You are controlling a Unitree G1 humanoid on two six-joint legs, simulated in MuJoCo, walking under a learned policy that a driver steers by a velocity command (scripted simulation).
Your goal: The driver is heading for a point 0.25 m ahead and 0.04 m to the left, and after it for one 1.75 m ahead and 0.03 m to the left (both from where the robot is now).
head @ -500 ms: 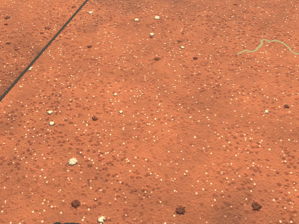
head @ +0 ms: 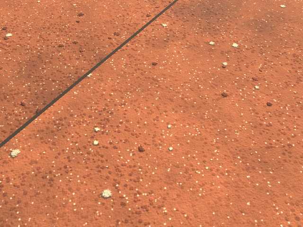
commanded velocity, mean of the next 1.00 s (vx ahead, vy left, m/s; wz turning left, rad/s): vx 0.40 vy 0.00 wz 0.23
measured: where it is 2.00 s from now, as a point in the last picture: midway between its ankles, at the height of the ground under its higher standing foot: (167, 166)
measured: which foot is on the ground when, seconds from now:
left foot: up 0.00-0.00, down 0.02-0.60, up 0.62-1.00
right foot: down 0.00-0.04, up 0.06-0.56, down 0.58-1.00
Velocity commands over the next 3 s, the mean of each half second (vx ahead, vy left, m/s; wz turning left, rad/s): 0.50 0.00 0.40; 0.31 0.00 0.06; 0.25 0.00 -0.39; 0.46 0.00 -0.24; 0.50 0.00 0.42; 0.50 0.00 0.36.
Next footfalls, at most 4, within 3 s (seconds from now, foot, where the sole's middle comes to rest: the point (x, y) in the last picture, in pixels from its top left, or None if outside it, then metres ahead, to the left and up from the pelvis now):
0.02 left None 0.16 0.06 -0.76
0.58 right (175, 214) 0.51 -0.04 -0.76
1.04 left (128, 198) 0.57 0.16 -0.76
1.46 right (180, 200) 0.57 -0.07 -0.76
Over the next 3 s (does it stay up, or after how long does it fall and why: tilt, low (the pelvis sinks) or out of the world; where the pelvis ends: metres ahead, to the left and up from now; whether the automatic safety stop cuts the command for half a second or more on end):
stays up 1.31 0.01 0.00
